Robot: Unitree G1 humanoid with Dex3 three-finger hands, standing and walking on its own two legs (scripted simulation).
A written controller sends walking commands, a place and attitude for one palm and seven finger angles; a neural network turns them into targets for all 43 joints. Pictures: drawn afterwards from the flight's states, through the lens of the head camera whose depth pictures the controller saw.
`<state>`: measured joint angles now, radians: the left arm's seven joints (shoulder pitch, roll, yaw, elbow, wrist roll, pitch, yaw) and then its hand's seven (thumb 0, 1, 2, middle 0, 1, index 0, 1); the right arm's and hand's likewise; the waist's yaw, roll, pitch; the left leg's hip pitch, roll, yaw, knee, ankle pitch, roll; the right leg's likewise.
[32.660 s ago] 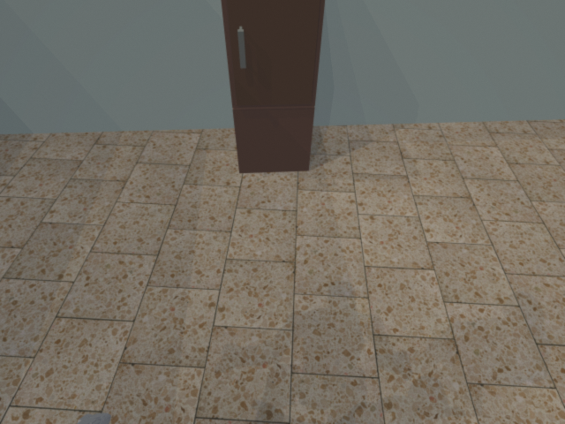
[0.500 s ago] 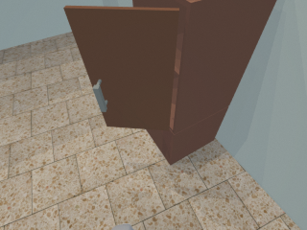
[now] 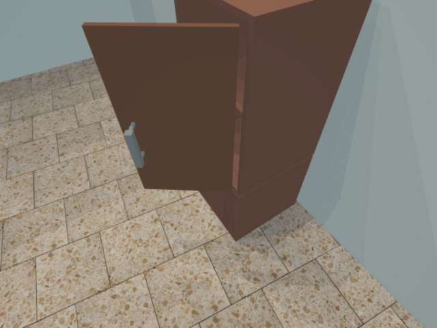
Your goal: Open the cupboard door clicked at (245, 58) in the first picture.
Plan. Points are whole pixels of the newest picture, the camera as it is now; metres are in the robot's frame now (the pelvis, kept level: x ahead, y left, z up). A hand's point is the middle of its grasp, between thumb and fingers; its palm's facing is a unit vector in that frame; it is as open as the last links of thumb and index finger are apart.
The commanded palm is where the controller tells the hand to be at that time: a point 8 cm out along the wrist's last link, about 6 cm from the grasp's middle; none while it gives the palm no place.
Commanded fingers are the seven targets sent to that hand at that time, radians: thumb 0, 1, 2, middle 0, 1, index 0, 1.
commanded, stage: come to a stop and stand still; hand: left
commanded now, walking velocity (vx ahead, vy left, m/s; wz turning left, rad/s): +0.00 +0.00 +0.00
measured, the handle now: (136, 145) +0.61 +0.27 -0.08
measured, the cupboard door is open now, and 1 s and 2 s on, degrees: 54 54 54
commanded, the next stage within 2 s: look again from close up in 0.30 s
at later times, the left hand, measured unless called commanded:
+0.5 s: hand out of the picture +0.00 +0.18 -0.17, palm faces +0.00 -0.98 -0.19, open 7.4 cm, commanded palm none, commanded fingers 0.00 0.90 0.90 -0.20 -0.30 -0.20 -0.30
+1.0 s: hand out of the picture +0.02 +0.17 -0.17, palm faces +0.00 -0.98 -0.18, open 7.4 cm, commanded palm none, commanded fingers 0.00 0.90 0.90 -0.20 -0.30 -0.20 -0.30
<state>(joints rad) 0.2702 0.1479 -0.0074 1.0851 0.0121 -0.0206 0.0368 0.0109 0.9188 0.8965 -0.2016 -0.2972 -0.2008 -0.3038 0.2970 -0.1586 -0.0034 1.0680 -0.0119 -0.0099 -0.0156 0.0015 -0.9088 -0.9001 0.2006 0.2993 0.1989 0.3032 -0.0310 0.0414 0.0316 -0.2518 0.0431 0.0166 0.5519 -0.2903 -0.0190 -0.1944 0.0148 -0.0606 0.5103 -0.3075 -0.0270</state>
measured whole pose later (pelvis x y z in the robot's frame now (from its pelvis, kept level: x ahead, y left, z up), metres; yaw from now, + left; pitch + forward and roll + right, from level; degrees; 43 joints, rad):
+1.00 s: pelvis +0.01 +0.00 +0.00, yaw -1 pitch +0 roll +1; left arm 0.28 0.16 -0.01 1.10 0.01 -0.01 0.02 0.01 0.91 0.90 -0.20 -0.30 -0.20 -0.30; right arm 0.25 -0.16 0.01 1.13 -0.01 -0.02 -0.03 0.00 -0.92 -0.90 0.20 0.30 0.20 0.30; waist 0.00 -0.01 0.02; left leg -0.20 0.02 0.05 0.47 -0.27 -0.01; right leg -0.18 -0.01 -0.03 0.49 -0.32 -0.01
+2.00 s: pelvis +0.07 +0.07 -0.01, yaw +0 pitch +0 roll +0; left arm 0.30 0.22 0.02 0.93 0.03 0.05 0.01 0.01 0.91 0.90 -0.20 -0.30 -0.20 -0.30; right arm 0.25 -0.21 -0.04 0.87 -0.03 0.01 -0.02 0.00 -0.91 -0.90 0.20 0.30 0.20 0.30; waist 0.00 -0.01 -0.01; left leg -0.30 0.01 0.06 0.63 -0.33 0.02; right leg -0.33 -0.07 -0.06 0.62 -0.29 0.00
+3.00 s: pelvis +0.06 +0.04 +0.01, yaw +0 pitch -2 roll +1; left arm 0.24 0.22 -0.01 1.08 0.01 0.00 0.02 0.01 0.90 0.90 -0.20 -0.30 -0.20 -0.30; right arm 0.25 -0.22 -0.01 1.11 -0.01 -0.01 0.00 0.00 -0.91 -0.90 0.20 0.30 0.20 0.30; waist -0.01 0.01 0.02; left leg -0.17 0.03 0.05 0.40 -0.19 -0.02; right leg -0.22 -0.04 -0.08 0.42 -0.17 0.00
